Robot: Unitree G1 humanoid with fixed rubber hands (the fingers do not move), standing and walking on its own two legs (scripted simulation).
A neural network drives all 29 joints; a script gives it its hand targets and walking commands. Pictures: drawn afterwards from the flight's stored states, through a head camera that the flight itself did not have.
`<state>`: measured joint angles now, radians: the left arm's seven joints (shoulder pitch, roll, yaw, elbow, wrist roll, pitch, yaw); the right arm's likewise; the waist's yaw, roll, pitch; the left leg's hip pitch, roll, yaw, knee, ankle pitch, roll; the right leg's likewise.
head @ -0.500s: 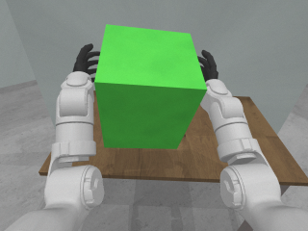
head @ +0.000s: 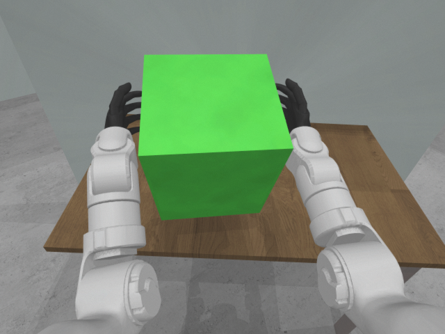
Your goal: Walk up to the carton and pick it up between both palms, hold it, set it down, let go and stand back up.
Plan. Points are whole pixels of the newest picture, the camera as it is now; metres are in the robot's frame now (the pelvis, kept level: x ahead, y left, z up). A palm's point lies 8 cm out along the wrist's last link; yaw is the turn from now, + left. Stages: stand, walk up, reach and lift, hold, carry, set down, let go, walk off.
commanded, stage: set down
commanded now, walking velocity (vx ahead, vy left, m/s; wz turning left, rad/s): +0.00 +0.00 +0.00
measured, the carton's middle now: (209, 144) +0.41 +0.03 +0.15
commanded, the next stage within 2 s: none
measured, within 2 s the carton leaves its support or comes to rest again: neither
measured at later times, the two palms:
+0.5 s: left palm (126, 139) +0.37 +0.17 +0.20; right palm (299, 138) +0.39 -0.13 +0.19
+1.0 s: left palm (136, 137) +0.39 +0.16 +0.18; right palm (298, 137) +0.42 -0.14 +0.17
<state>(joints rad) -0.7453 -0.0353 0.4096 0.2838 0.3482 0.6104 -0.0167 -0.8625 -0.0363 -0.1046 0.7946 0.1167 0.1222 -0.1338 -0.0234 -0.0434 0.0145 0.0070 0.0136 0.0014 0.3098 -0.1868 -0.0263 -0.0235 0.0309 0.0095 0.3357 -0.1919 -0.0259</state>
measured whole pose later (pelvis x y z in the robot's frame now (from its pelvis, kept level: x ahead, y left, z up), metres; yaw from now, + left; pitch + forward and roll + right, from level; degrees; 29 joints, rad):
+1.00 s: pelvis +0.01 +0.00 +0.00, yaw +0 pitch -4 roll +1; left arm -0.73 -0.09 0.41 0.34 0.35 0.54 0.05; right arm -0.86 -0.05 -0.19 0.88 0.04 0.05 -0.06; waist -0.02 -0.01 0.02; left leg -0.02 0.01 0.00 0.29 -0.19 -0.03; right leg -0.06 0.03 0.01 0.34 -0.20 -0.03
